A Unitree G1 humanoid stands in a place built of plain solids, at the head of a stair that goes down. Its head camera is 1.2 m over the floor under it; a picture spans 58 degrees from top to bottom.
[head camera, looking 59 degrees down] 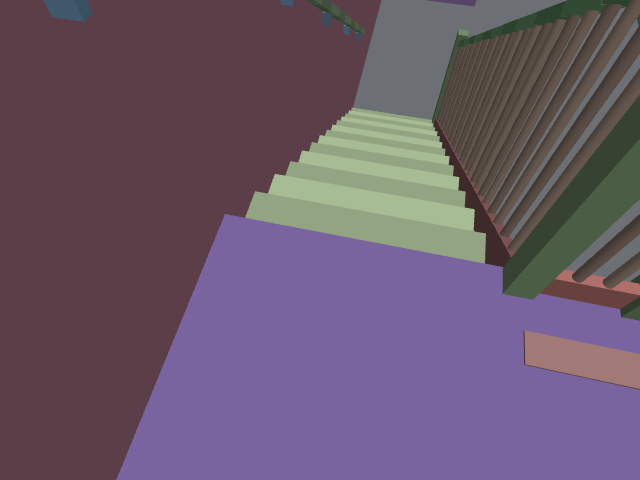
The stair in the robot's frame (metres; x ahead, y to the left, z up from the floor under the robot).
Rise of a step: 0.17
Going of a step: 0.23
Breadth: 0.90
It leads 13 degrees to the right of straight ahead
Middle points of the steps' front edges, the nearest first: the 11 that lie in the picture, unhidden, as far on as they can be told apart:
0.72 -0.12 0.00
0.95 -0.18 -0.17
1.18 -0.23 -0.34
1.41 -0.28 -0.51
1.63 -0.33 -0.68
1.86 -0.39 -0.85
2.09 -0.44 -1.02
2.32 -0.49 -1.19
2.55 -0.54 -1.36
2.78 -0.59 -1.53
3.00 -0.64 -1.70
